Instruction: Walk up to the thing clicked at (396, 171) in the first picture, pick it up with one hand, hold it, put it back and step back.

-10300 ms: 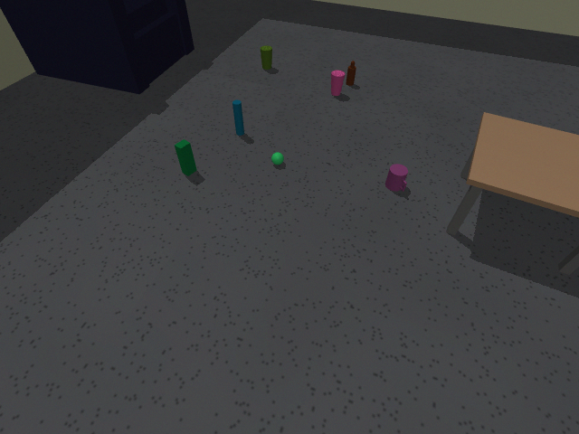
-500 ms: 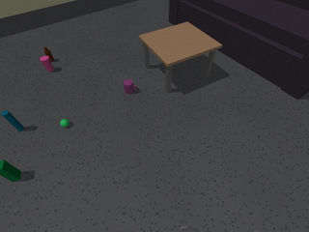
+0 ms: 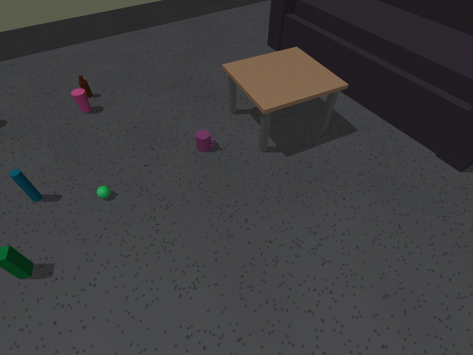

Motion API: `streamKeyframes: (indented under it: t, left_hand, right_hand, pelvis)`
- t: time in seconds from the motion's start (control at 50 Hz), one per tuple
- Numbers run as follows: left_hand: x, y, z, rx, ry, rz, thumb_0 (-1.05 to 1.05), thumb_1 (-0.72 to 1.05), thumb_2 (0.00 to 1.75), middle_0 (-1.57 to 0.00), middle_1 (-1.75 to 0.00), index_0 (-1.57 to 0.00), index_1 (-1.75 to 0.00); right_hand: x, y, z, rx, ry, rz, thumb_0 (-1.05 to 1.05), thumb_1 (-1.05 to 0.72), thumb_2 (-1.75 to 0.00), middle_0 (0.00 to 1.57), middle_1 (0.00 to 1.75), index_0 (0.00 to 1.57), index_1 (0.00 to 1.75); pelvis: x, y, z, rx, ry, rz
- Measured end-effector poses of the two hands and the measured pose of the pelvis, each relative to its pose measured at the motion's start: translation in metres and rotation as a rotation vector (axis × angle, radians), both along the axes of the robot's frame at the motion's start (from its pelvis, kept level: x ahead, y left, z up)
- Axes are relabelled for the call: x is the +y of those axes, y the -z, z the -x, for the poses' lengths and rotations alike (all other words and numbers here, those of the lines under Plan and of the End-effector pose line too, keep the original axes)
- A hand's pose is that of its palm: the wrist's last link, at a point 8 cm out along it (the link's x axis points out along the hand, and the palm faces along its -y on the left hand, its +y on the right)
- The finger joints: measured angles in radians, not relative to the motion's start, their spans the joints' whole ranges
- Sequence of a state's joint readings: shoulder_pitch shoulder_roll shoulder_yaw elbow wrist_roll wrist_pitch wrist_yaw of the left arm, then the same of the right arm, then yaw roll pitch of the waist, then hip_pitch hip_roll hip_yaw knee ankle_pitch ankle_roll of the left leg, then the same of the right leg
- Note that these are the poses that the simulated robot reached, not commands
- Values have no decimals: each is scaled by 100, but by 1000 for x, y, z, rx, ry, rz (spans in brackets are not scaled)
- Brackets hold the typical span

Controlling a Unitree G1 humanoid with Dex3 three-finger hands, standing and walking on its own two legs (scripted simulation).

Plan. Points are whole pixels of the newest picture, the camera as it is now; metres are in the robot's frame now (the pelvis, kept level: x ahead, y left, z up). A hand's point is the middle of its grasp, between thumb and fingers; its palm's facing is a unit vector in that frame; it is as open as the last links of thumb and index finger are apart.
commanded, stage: stand
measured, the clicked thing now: (206, 141) +1.39 +0.16 -0.72
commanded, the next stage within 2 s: none
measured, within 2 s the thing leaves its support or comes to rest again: neither
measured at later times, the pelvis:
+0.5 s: pelvis +0.00 -0.01 +0.00, yaw +1 degrees
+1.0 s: pelvis +0.00 -0.01 +0.00, yaw +1 degrees
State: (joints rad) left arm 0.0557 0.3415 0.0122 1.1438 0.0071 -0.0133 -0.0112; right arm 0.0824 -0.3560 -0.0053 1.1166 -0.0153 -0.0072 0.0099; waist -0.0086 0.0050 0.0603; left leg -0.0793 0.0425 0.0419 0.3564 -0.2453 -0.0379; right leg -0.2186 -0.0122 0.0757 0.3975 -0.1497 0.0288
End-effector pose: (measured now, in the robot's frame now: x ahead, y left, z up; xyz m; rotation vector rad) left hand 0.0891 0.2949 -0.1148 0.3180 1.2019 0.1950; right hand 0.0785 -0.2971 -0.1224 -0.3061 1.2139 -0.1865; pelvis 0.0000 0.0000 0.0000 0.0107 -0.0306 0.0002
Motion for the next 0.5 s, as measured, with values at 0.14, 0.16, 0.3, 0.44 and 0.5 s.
streamKeyframes:
  t: [0.14, 0.16, 0.3, 0.44, 0.5]
  left_hand:
    - [-1, -2, 13, 23, -20, -10, 1, 91, 90, -20, -30, -20, -30]
    - [-2, -2, 15, 25, -23, -11, 1, 91, 90, -20, -30, -20, -30]
    - [-5, -3, 21, 27, -29, -13, 1, 91, 90, -20, -30, -20, -30]
    - [-7, -2, 22, 21, -30, -7, 1, 91, 90, -20, -30, -20, -30]
    - [-8, -2, 22, 18, -29, -4, 1, 91, 90, -20, -30, -20, -30]
  right_hand:
    - [-2, 1, -7, -4, -11, -8, 0, -90, -90, 20, 30, 21, 29]
    - [-3, 1, -7, -3, -12, -9, 0, -90, -90, 20, 30, 21, 29]
    - [-7, 3, -2, 10, -7, -12, 0, -90, -90, 20, 30, 21, 29]
    - [-9, 3, 10, 34, -4, -7, 0, -90, -90, 20, 30, 21, 29]
    - [-10, 3, 15, 46, -2, -7, 0, -90, -90, 20, 30, 21, 29]
  pelvis:
    - [-4, -1, 0, -2, -8, 1]
    - [-5, -1, 0, -1, -9, 2]
    - [-8, -1, 1, -5, -15, 4]
    - [-10, -1, 4, -6, -17, 3]
    - [-10, -1, 4, -6, -19, 3]
